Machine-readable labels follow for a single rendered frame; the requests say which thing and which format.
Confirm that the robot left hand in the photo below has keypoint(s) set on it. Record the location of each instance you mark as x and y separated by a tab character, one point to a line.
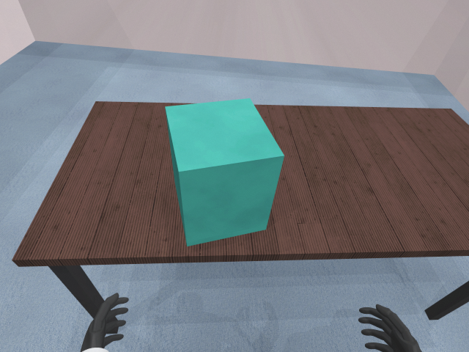
95	335

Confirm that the robot right hand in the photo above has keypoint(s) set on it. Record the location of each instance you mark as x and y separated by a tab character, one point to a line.
395	333

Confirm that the carton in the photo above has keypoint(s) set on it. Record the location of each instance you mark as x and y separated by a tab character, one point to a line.
226	168

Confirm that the table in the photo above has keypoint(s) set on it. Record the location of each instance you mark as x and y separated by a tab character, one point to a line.
356	182

